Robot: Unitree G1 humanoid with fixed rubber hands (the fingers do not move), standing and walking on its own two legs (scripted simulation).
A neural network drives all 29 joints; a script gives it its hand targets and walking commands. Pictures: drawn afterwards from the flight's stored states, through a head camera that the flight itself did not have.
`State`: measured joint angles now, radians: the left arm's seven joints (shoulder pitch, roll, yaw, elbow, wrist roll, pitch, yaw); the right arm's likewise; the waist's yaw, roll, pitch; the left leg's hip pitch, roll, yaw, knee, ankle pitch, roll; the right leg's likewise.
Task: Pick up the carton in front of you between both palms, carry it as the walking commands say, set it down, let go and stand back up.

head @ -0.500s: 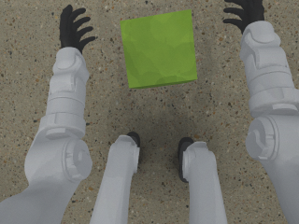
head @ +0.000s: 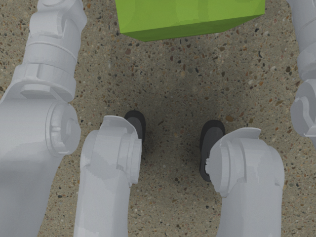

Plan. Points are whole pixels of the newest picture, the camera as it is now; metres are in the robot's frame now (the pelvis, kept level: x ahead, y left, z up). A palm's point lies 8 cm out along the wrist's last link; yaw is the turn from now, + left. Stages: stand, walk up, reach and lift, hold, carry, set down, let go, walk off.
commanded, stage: reach and lift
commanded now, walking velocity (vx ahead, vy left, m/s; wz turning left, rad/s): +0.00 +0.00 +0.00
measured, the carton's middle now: out of the picture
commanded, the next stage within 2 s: none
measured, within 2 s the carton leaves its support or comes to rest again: leaves its support in 0.88 s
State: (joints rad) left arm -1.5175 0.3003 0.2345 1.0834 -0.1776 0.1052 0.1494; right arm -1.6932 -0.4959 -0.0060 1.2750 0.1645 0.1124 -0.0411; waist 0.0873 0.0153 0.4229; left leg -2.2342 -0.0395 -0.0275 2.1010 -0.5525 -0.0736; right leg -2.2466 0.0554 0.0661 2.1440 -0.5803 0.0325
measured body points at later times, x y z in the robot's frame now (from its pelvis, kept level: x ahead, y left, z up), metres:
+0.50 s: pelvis +0.01 +0.00 -0.02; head +0.39 -0.02 +0.20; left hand +0.56 +0.17 -0.21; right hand +0.60 -0.16 -0.21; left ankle +0.12 +0.13 -0.35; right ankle +0.10 -0.12 -0.35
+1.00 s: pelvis +0.02 +0.00 -0.02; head +0.38 -0.03 +0.24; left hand +0.57 +0.16 -0.16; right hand +0.59 -0.15 -0.18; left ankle +0.12 +0.14 -0.35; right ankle +0.10 -0.12 -0.35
